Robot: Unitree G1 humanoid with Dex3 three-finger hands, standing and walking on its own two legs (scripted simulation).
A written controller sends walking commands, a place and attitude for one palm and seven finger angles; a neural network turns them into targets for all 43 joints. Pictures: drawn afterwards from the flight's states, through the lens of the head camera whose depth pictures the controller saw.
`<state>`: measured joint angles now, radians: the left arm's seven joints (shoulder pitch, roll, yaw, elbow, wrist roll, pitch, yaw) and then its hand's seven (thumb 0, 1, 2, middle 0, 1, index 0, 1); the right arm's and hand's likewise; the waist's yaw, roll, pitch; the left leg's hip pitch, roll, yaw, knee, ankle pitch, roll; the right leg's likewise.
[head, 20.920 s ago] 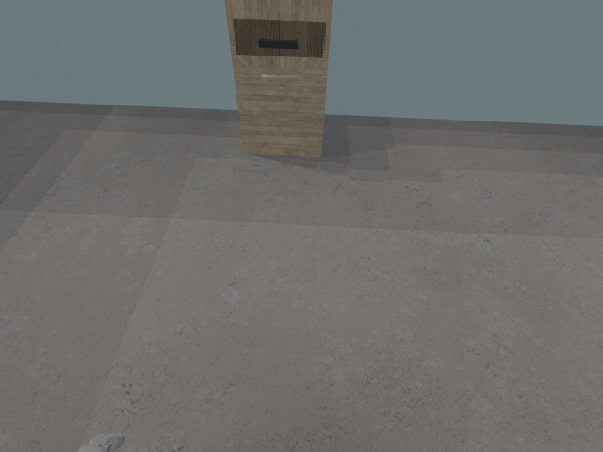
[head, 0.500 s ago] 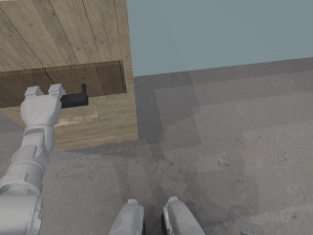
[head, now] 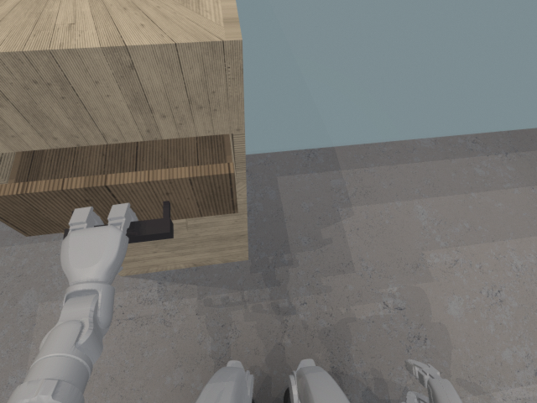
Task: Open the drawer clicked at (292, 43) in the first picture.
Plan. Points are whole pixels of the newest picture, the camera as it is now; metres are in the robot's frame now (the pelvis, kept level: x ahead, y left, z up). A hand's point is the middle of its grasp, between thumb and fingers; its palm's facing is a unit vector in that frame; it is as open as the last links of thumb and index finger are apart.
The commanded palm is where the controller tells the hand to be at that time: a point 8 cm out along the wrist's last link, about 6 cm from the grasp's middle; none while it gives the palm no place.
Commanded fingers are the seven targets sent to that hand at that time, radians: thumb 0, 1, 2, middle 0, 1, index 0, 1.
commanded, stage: pull the drawer open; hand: left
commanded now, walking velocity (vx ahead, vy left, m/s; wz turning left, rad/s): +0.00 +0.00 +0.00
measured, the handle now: (121, 222) +0.39 +0.27 -0.06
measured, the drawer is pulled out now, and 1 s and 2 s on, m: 0.07 0.19 0.30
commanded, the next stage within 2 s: none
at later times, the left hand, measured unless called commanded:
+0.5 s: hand (110, 298) +0.27 +0.26 -0.08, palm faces -0.06 -0.07 -1.00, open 6.3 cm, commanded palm +0.24 +0.25 -0.02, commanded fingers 0.00 0.90 0.90 -0.40 -1.35 -0.40 -1.35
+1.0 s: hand (107, 336) +0.21 +0.25 -0.08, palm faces -0.08 -0.07 -0.99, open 6.3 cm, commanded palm +0.18 +0.24 -0.02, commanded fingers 0.00 0.90 0.90 -0.40 -1.35 -0.40 -1.35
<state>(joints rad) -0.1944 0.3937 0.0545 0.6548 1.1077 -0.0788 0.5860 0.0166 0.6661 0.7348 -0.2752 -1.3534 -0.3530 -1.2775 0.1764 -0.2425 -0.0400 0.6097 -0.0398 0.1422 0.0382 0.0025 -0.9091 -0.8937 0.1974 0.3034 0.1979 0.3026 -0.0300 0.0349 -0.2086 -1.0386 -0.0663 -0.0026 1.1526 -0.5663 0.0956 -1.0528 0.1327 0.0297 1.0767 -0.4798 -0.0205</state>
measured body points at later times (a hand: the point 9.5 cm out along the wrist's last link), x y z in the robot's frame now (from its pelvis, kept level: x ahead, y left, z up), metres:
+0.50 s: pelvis -0.02 +0.00 +0.00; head +0.08 +0.01 +0.44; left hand +0.27 +0.26 -0.02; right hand +0.13 -0.25 -0.12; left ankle -0.03 +0.05 -0.65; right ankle +0.01 -0.11 -0.65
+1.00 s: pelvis -0.01 -0.02 +0.00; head +0.08 -0.02 +0.44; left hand +0.21 +0.25 -0.02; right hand +0.17 -0.25 -0.12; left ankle -0.03 +0.05 -0.65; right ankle +0.01 -0.11 -0.65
